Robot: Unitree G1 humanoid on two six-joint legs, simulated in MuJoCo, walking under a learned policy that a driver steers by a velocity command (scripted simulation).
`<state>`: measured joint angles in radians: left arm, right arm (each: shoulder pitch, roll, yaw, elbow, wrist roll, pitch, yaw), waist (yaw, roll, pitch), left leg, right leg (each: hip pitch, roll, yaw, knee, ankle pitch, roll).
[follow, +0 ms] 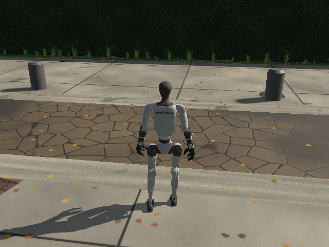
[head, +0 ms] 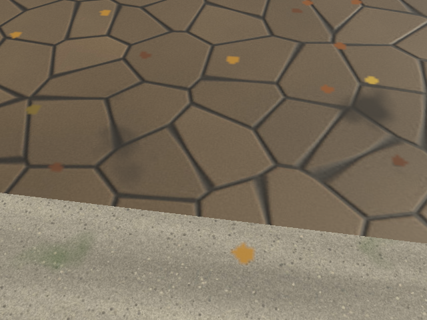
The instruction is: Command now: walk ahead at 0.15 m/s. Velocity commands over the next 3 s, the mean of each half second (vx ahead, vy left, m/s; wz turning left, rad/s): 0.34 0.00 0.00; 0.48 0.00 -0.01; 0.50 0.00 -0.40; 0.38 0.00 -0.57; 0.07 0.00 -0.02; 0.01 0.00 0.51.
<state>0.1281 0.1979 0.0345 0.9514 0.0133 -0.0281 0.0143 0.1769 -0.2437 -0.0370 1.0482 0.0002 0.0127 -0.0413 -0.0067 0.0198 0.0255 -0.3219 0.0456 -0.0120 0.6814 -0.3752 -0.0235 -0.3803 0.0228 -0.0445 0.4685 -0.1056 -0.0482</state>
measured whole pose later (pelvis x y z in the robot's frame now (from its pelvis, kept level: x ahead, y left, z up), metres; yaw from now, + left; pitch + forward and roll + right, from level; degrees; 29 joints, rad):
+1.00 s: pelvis +0.41 +0.02 +0.00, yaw +0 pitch +1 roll +0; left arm 0.31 0.25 0.06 1.00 -0.04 -0.09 0.01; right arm 0.12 -0.24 -0.07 0.93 0.00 -0.10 0.03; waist 0.01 -0.03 0.05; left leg -0.38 -0.02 0.07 0.51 -0.14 0.06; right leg -0.37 -0.05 0.04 1.19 -0.39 -0.05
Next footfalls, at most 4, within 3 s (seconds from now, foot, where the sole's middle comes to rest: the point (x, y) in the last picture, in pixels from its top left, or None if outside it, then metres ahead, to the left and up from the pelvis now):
0.04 left None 0.04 0.14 -0.77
0.38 right None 0.19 -0.14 -0.77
0.88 left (191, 306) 0.53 0.11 -0.77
1.46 right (267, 225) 0.81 -0.15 -0.77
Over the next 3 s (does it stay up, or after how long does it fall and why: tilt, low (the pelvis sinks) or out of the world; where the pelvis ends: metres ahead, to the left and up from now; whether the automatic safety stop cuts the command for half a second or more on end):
stays up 1.02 -0.14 0.00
